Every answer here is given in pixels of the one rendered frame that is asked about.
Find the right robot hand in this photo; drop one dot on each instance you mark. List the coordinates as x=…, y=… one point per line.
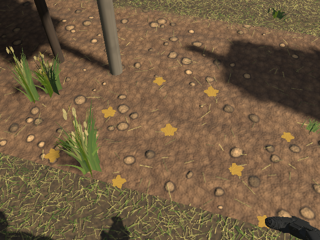
x=297, y=227

